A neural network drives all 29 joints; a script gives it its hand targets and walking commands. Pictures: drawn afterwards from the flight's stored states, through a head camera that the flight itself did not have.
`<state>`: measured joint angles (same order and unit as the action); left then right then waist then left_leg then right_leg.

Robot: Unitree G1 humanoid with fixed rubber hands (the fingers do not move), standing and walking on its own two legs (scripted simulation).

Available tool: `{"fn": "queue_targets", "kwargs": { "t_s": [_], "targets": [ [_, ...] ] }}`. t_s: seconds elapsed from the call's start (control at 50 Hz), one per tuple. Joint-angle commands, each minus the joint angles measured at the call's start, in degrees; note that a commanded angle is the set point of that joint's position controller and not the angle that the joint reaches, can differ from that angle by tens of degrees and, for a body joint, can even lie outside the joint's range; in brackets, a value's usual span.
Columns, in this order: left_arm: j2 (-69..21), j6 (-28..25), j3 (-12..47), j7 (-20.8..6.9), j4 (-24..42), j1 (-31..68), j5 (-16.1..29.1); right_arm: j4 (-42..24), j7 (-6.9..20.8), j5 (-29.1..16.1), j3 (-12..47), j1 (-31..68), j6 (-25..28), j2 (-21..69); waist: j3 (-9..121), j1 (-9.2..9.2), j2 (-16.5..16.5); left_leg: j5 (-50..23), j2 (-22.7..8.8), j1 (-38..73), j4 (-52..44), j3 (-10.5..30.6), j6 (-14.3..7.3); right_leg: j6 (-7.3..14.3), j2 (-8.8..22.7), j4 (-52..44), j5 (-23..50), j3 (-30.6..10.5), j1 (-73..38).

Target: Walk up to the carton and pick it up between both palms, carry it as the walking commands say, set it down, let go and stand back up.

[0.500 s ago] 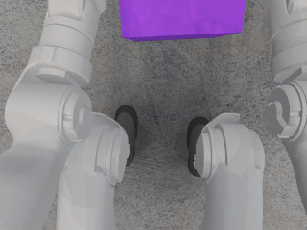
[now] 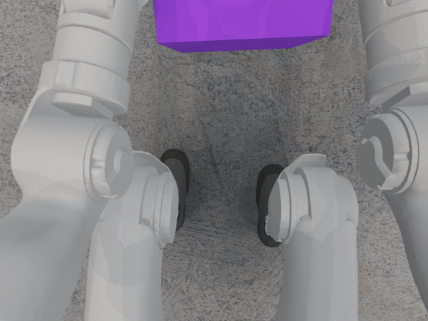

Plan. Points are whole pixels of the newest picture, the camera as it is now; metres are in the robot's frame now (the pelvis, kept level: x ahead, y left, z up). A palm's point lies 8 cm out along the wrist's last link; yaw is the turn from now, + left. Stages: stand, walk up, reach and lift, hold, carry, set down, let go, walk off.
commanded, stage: reach and lift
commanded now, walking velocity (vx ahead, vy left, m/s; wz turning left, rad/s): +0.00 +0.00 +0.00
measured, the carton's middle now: out of the picture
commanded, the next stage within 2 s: none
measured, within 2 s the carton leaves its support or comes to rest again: neither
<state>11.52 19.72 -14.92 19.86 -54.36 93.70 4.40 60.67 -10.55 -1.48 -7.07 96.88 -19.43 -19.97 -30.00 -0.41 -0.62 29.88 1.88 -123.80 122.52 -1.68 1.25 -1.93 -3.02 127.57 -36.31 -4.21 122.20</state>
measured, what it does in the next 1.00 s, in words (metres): rises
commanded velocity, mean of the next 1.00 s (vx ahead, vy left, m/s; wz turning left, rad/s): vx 0.00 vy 0.00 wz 0.00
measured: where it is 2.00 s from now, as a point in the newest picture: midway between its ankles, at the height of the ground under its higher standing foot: (221, 211)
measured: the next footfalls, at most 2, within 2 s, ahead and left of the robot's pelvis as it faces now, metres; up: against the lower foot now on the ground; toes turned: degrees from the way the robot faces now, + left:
none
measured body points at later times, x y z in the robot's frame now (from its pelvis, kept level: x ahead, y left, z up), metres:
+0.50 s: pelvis -0.02 +0.00 +0.03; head +0.34 -0.02 +0.29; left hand +0.57 +0.12 -0.09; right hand +0.58 -0.17 -0.08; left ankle +0.14 +0.12 -0.34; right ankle +0.10 -0.12 -0.34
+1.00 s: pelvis -0.03 +0.00 +0.08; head +0.31 -0.02 +0.35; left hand +0.54 +0.13 -0.02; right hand +0.56 -0.16 -0.01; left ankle +0.14 +0.12 -0.34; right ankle +0.10 -0.12 -0.34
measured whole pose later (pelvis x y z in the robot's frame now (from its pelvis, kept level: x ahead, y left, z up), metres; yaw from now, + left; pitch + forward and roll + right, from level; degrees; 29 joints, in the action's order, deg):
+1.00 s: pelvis -0.03 +0.00 +0.08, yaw -1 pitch +23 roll +3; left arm 5.9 26.4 -23.6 19.3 -42.6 84.7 -1.7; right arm 55.3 -12.7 6.4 -11.0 93.5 -26.5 -14.7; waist -29.9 -0.2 0.2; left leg 25.1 1.9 -105.9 108.0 -1.1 1.2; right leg -1.9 -3.0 112.7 -30.6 -4.2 105.0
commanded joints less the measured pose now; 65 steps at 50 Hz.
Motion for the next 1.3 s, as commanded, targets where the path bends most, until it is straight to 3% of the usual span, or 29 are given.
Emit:
{"fn": "queue_targets", "kwargs": {
  "t_s": [0.0,0.04,0.06,0.12,0.16,0.2,0.26,0.34,0.36,0.38,0.4,0.42,0.46,0.52,0.58,0.62,0.66,0.7,0.74,0.78,0.86,0.9,0.92,1.0,1.02,1.1,1.14,1.2,1.28],
  "targets": [
    [-61.8,-2.5,20.8,-27.5,22.3,42.4,7.6,-25.6,22.8,-7.4,13.2,37.4,4.0,61.3,129.7,1.47,0.3,-31.2,6.8,56.0,-6.9,-3.1,0.5,2.6,-4.0,-12.3,32.3,9.3,-43.0],
    [-60.8,-2.1,19.5,-27.4,20.4,40.8,6.0,-22.0,23.0,-6.6,11.8,35.7,3.0,63.0,130.5,1.48,-1.7,-27.7,6.5,54.9,-7.5,-3.6,0.5,2.2,-4.2,-13.6,29.5,9.7,-42.9],
    [-62.4,-1.9,18.1,-27.5,17.0,38.5,4.7,-21.7,23.0,-6.0,11.4,36.6,3.4,62.2,127.3,0.59,-1.4,-26.0,6.5,53.3,-8.3,-3.8,0.3,2.2,-4.3,-13.9,27.1,10.0,-40.2],
    [-63.0,-1.2,18.3,-27.7,17.2,37.9,3.9,-21.5,23.4,-5.3,10.5,34.6,2.8,62.9,128.2,1.01,-1.1,-25.1,6.4,54.4,-9.6,-3.2,0.4,2.3,-4.5,-14.9,26.3,10.1,-40.3],
    [-62.3,-1.1,18.9,-27.7,22.1,39.9,4.2,-22.9,23.0,-6.4,12.4,35.5,2.2,65.3,135.1,0.06,-1.8,-26.4,6.7,56.3,-9.5,-4.0,0.2,2.0,-4.6,-15.3,27.6,9.7,-44.7],
    [-62.4,-1.0,21.9,-27.2,28.2,46.1,7.2,-27.8,22.4,-7.8,13.9,38.3,1.4,65.7,144.0,1.73,-3.8,-29.1,6.9,60.5,-10.2,-3.7,0.2,1.6,-5.2,-15.5,31.6,10.4,-50.5],
    [-60.5,-0.3,18.1,-27.5,22.8,43.9,3.7,-18.6,22.7,-5.3,9.0,34.7,0.7,66.7,130.4,0.32,-2.8,-19.3,6.5,52.8,-12.3,-3.8,-0.3,1.6,-5.1,-16.8,22.3,10.2,-42.8],
    [-62.3,0.6,16.9,-28.1,19.2,42.7,2.6,-18.8,22.5,-4.3,7.7,35.0,0.4,67.4,130.4,1.15,-1.9,-15.9,6.5,51.9,-13.6,-4.4,-0.2,1.5,-5.1,-19.1,19.3,9.9,-44.5],
    [-61.8,0.9,17.1,-28.2,20.0,42.6,2.2,-18.7,22.7,-4.8,7.7,33.5,-0.2,68.7,130.8,-0.74,-1.6,-16.5,6.6,52.3,-13.9,-4.8,0.0,1.9,-5.2,-19.4,20.0,9.2,-45.0],
    [-62.6,1.2,17.7,-28.0,21.1,43.5,2.6,-19.8,22.8,-4.6,7.8,33.9,-0.3,68.8,134.5,1.51,-1.9,-16.9,6.6,54.5,-14.0,-4.5,0.0,1.6,-5.4,-19.6,20.3,10.1,-46.0],
    [-63.9,1.7,17.1,-28.1,20.2,41.8,2.5,-21.1,22.7,-5.3,8.2,35.9,-0.2,68.0,134.5,0.48,-0.7,-17.1,6.9,55.7,-14.6,-4.5,0.1,1.8,-5.3,-19.8,19.9,10.0,-45.9],
    [-63.9,1.6,16.7,-28.0,19.9,41.6,2.5,-19.6,22.8,-4.8,8.1,34.3,-0.7,68.9,133.7,0.56,-2.6,-16.6,6.9,54.6,-14.7,-4.4,0.0,1.8,-5.3,-20.3,19.5,9.5,-46.5],
    [-64.3,1.8,15.7,-28.2,18.9,39.6,1.2,-18.8,23.0,-3.3,6.5,32.6,-0.7,69.6,133.7,0.82,-1.7,-17.5,6.9,55.6,-15.3,-4.3,0.0,1.7,-5.6,-20.3,20.4,10.3,-45.0],
    [-65.2,1.7,20.7,-28.0,27.8,43.6,4.1,-24.9,22.5,-5.9,10.1,33.1,-0.7,72.1,149.3,0.97,-1.6,-24.6,7.5,63.2,-15.7,-3.9,0.3,1.3,-6.2,-20.5,27.8,10.2,-52.7],
    [-65.3,2.1,21.0,-28.0,28.7,44.8,3.7,-19.4,22.1,-3.6,7.4,27.2,-1.9,74.7,145.0,2.41,-1.0,-20.7,7.3,58.3,-17.0,-4.4,0.5,1.7,-6.5,-22.3,26.0,9.3,-52.9],
    [-64.7,2.5,22.4,-27.9,30.8,44.7,4.5,-23.2,22.3,-5.4,8.8,28.8,-2.1,75.2,150.5,1.15,-1.0,-23.2,7.2,64.0,-17.2,-3.8,0.5,1.7,-6.8,-21.7,26.8,9.8,-52.9],
    [-66.3,3.3,20.3,-27.9,26.5,42.4,3.8,-20.9,22.2,-3.7,7.3,28.5,-2.4,74.3,143.9,3.00,-2.2,-19.9,7.2,60.8,-18.4,-3.4,0.3,1.7,-6.7,-22.9,23.2,10.4,-51.2],
    [-65.8,3.3,21.1,-27.8,28.3,42.0,3.3,-21.7,22.4,-4.8,8.1,27.9,-2.5,75.3,145.0,0.69,0.1,-20.8,7.3,62.3,-19.3,-3.7,0.4,1.7,-6.7,-23.6,24.6,9.3,-52.6],
    [-66.3,3.2,21.5,-28.2,28.7,41.5,3.6,-20.1,22.2,-3.3,7.5,24.9,-3.0,75.9,145.9,2.25,-1.8,-21.5,7.3,61.9,-19.8,-3.4,0.4,1.5,-6.8,-23.8,25.9,9.7,-54.1],
    [-68.1,3.7,19.4,-28.5,24.0,39.6,2.0,-17.0,22.6,-1.9,4.7,24.4,-2.8,75.8,139.5,2.14,0.6,-16.8,7.4,60.2,-21.2,-3.9,0.8,2.1,-6.6,-25.6,20.7,9.5,-51.3],
    [-67.5,4.0,20.5,-28.5,28.5,40.2,2.5,-22.3,22.9,-3.8,8.8,26.9,-3.3,77.6,148.9,0.80,-1.7,-21.1,7.5,64.9,-21.9,-3.6,0.5,1.4,-6.8,-26.5,25.5,9.4,-57.3],
    [-67.3,4.5,19.1,-28.8,24.9,40.1,2.2,-21.3,22.6,-2.9,7.8,27.3,-3.7,77.1,145.2,1.20,-2.2,-17.9,7.4,62.0,-22.6,-3.4,0.3,1.4,-6.7,-27.4,22.2,9.1,-56.1],
    [-67.6,4.3,21.3,-28.7,28.4,41.9,3.0,-22.5,22.5,-3.8,9.2,27.4,-3.7,78.1,148.6,0.53,-1.6,-18.7,7.5,63.3,-22.8,-3.7,0.5,1.6,-6.6,-27.9,23.4,8.3,-58.9],
    [-67.3,4.9,20.1,-28.7,26.1,43.0,2.6,-19.6,22.7,-3.3,7.7,26.5,-4.4,78.6,144.7,0.90,-1.7,-14.8,7.1,63.3,-24.7,-3.6,0.3,1.7,-6.7,-29.9,18.8,8.5,-57.4],
    [-66.8,4.8,19.1,-28.8,26.7,41.9,2.1,-22.0,22.9,-4.1,8.4,28.7,-4.2,79.0,145.6,-0.67,-1.9,-15.0,7.2,64.5,-25.2,-3.7,0.1,1.4,-6.6,-30.2,18.9,8.4,-58.5],
    [-68.1,5.6,18.7,-29.1,25.3,41.9,1.7,-20.6,23.2,-3.4,7.0,28.2,-4.6,78.2,143.7,-0.22,-1.0,-11.9,7.1,65.1,-27.1,-3.7,0.4,1.7,-6.5,-31.5,15.8,8.6,-57.5],
    [-69.4,5.9,19.0,-29.5,27.3,40.9,2.5,-21.3,23.2,-4.0,8.1,26.9,-5.1,79.6,147.2,0.73,-1.5,-14.4,7.5,67.1,-27.6,-3.6,0.3,1.4,-6.6,-32.4,18.2,8.7,-62.0],
    [-69.5,6.2,19.4,-29.8,25.6,37.9,1.4,-20.7,23.5,-3.5,7.8,24.3,-5.1,80.6,146.8,-0.21,-1.4,-15.1,7.3,67.9,-29.0,-3.3,0.4,1.3,-6.6,-33.4,19.2,8.6,-62.3],
    [-69.2,6.0,21.9,-29.8,30.0,39.1,2.9,-23.3,23.5,-3.9,9.5,23.5,-5.3,81.2,151.7,0.31,-2.4,-18.1,7.1,70.6,-29.7,-2.6,0.5,1.1,-6.9,-33.5,22.5,8.8,-65.4]
  ]
}}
